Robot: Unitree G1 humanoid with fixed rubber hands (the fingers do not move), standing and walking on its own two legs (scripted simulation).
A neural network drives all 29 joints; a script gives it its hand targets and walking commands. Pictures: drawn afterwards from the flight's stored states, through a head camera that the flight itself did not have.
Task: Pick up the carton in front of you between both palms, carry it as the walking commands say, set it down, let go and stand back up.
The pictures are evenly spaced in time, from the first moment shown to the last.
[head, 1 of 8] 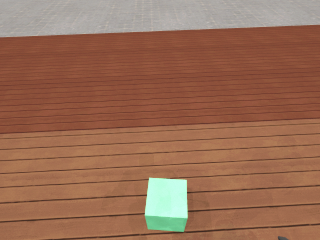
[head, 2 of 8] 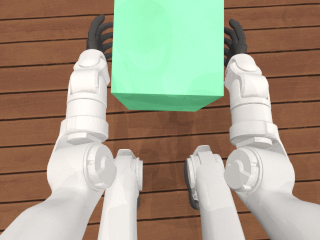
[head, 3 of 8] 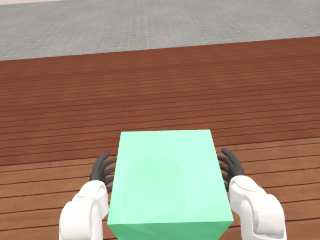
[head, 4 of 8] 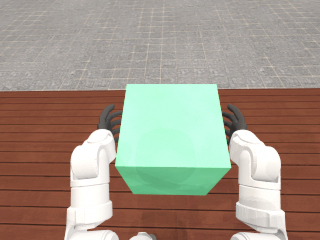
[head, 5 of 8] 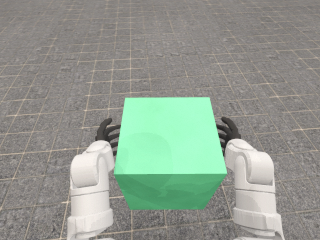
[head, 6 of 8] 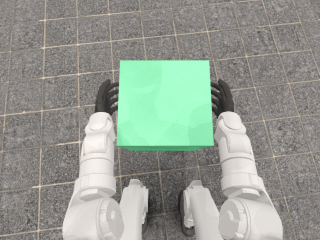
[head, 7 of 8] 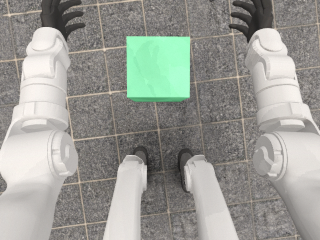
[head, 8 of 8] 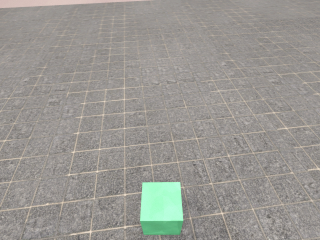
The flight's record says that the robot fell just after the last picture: no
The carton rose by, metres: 0.70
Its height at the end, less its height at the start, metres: -0.38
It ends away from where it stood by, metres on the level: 4.77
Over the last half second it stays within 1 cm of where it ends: yes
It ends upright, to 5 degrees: yes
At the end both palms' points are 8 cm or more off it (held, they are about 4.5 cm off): yes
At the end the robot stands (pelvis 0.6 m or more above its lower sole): yes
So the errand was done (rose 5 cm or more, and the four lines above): yes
